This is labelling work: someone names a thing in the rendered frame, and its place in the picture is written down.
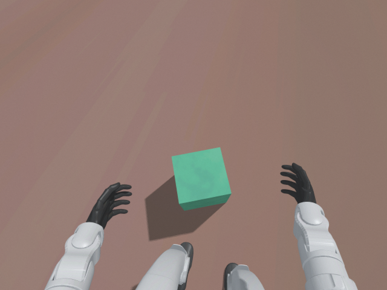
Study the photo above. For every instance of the right robot forearm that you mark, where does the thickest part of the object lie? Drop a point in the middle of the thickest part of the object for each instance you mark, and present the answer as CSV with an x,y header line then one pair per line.
x,y
321,260

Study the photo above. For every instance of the carton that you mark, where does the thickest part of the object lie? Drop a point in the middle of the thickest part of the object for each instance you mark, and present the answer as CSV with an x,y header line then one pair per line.
x,y
201,179

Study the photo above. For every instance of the robot left thigh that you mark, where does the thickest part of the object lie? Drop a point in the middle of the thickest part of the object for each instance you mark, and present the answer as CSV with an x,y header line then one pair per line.
x,y
167,272

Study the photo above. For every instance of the robot left hand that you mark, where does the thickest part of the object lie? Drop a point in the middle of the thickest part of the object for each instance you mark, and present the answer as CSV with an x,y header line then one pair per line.
x,y
103,211

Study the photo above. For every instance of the robot right hand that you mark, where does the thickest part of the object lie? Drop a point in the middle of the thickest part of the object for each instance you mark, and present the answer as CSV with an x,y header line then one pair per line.
x,y
304,191

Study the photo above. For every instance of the right robot shin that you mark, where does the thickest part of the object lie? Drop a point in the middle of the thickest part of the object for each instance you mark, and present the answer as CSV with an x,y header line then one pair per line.
x,y
244,267

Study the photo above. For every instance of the left robot forearm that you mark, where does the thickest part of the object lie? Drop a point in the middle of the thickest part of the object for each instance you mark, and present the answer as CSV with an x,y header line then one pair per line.
x,y
75,270

